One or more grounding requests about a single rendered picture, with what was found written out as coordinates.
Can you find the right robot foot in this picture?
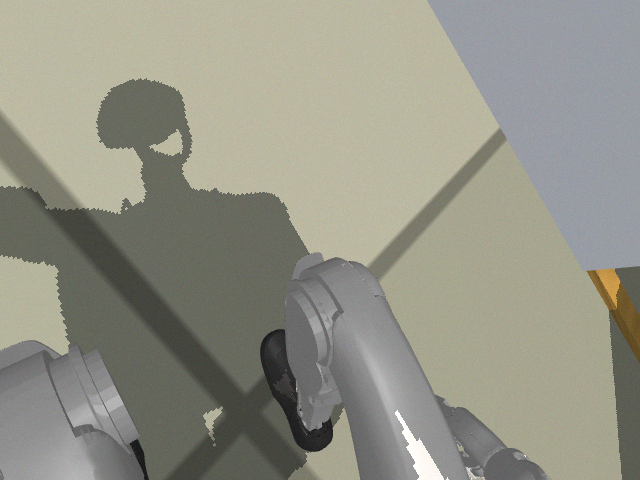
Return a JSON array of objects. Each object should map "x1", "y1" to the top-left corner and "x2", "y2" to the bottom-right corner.
[{"x1": 260, "y1": 329, "x2": 333, "y2": 452}]

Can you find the right robot hand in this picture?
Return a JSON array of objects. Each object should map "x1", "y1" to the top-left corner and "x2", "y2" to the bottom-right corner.
[{"x1": 435, "y1": 395, "x2": 508, "y2": 480}]

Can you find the left robot foot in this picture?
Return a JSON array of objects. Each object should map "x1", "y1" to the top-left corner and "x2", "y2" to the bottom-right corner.
[{"x1": 130, "y1": 439, "x2": 149, "y2": 480}]

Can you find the right robot arm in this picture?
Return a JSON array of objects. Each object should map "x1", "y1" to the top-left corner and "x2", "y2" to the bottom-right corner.
[{"x1": 483, "y1": 448, "x2": 551, "y2": 480}]

